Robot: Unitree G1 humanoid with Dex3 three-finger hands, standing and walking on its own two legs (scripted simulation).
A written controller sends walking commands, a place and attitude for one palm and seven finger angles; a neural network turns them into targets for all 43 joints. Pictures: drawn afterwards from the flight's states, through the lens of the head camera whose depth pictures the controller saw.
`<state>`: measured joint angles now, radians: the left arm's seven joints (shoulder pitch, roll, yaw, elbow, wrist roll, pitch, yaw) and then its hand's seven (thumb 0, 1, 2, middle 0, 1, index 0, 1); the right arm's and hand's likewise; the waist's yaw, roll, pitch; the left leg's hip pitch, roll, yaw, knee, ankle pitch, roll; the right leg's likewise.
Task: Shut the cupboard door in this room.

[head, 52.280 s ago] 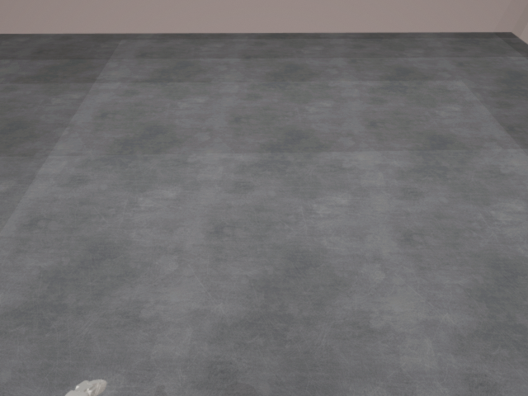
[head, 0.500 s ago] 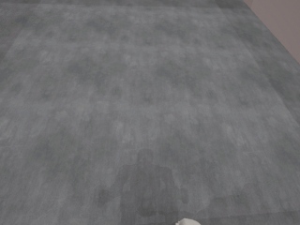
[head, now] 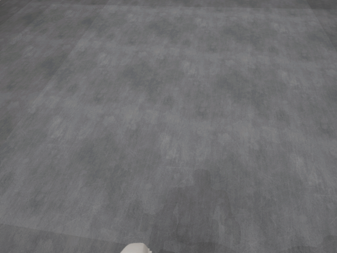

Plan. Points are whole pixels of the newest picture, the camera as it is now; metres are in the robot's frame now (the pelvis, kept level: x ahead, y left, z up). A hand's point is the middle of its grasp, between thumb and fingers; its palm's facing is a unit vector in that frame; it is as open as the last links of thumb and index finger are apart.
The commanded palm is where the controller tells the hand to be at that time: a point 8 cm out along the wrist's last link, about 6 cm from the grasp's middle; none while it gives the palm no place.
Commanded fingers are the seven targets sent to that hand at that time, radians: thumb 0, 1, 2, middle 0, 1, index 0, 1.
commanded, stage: turn or walk to find it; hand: left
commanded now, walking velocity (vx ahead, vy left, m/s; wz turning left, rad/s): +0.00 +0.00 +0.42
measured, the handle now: out of the picture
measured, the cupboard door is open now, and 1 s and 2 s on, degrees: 92 92 92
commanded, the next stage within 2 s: none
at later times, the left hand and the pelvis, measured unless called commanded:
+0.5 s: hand out of the picture +0.05 +0.25 -0.17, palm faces +0.22 -0.95 -0.23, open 7.4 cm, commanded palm none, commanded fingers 0.00 0.90 0.90 -0.20 -0.30 -0.20 -0.30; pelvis +0.01 +0.04 +0.00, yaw +11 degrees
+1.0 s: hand out of the picture -0.02 +0.21 -0.17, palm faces +0.45 -0.86 -0.25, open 7.3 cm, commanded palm none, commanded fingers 0.00 0.90 0.90 -0.20 -0.30 -0.20 -0.30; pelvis +0.03 +0.01 -0.01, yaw +26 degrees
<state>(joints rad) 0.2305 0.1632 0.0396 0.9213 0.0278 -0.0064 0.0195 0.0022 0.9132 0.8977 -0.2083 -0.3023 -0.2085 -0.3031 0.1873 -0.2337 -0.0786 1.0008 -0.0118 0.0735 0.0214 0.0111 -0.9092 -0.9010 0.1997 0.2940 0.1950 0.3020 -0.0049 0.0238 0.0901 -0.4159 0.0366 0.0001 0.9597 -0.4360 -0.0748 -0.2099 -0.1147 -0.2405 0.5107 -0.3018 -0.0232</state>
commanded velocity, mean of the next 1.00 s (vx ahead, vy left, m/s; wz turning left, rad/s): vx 0.00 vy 0.00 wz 0.42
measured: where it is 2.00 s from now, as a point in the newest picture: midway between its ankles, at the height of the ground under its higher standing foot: outside the picture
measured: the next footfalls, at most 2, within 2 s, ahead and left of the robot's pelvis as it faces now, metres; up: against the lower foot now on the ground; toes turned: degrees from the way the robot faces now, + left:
left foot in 0.14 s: +0.02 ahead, +0.14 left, +0.00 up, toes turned +9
right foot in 0.62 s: +0.09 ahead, -0.09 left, +0.00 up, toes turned +10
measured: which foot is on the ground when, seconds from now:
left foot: up 0.00-0.12, down 0.14-0.62, up 0.64-1.00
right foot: down 0.00-0.16, up 0.18-0.60, down 0.62-1.00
